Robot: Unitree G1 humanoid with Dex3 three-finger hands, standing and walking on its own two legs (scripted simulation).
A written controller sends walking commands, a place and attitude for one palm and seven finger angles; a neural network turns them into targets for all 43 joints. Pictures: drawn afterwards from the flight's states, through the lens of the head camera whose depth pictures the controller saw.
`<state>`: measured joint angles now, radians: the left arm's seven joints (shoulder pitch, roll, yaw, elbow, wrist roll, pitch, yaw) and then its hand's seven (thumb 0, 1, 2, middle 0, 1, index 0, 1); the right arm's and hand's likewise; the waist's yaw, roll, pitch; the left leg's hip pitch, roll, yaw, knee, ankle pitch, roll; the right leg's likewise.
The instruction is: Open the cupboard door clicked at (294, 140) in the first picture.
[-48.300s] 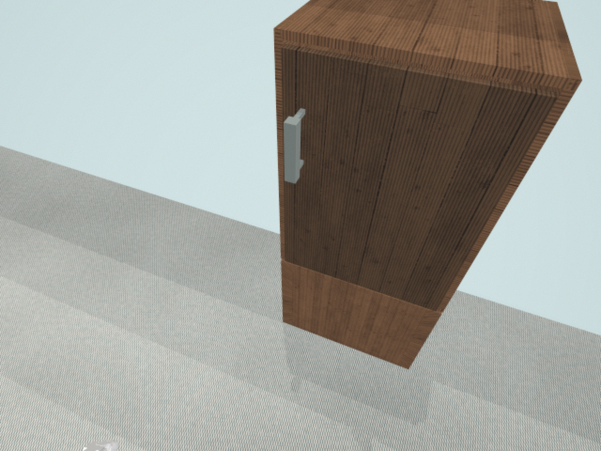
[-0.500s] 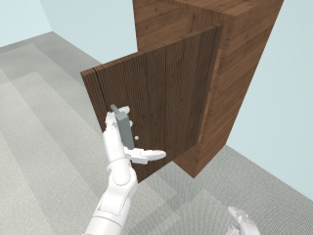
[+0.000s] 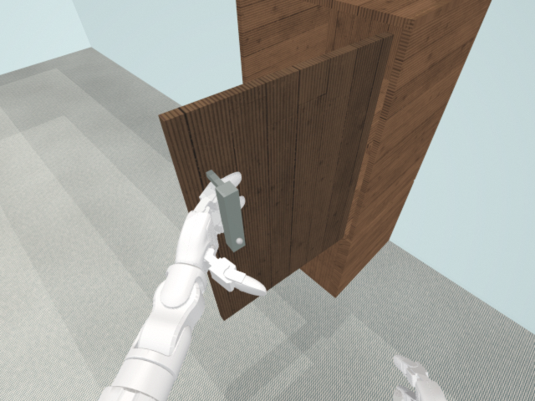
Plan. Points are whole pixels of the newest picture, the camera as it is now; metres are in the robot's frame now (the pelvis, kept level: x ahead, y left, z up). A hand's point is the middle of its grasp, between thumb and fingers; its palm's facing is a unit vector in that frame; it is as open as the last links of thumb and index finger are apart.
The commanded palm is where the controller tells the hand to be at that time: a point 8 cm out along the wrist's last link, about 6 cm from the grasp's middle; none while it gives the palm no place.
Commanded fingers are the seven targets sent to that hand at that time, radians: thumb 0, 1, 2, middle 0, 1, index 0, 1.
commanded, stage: slide the hand sideways off the handle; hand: left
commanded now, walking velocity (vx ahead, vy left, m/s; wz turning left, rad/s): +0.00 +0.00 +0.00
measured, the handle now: (224, 211) +0.38 +0.10 +0.09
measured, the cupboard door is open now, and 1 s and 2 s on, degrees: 82 82 82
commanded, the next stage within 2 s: draw the hand back to the body in 0.90 s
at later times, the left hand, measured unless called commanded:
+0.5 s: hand (213, 263) +0.29 +0.10 +0.09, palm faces -0.04 -1.00 -0.03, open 16.1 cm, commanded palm +0.25 +0.16 +0.09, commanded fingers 0.00 -0.50 0.30 -0.15 -0.30 -0.15 -0.30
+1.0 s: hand (174, 289) +0.25 +0.14 +0.09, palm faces -0.02 -1.00 -0.04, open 16.3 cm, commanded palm +0.22 +0.20 +0.09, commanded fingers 0.00 -0.50 0.30 -0.15 -0.30 -0.15 -0.30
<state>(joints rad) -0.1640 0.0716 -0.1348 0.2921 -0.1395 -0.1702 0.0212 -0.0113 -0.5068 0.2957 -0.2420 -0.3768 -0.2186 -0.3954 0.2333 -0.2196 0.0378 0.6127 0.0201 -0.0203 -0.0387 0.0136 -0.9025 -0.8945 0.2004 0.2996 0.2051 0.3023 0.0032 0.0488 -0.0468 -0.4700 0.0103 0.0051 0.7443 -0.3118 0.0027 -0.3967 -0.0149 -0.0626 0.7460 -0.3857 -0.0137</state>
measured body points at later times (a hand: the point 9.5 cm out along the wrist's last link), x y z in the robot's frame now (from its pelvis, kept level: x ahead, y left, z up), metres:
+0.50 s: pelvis +0.02 -0.02 +0.00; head +0.02 -0.04 +0.45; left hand +0.28 +0.15 +0.09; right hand +0.19 -0.24 -0.08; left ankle +0.05 +0.12 -0.71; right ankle +0.00 -0.11 -0.71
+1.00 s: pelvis +0.02 -0.02 -0.01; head +0.03 -0.04 +0.44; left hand +0.24 +0.20 +0.09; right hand +0.21 -0.25 -0.09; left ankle +0.05 +0.12 -0.71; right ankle +0.00 -0.11 -0.71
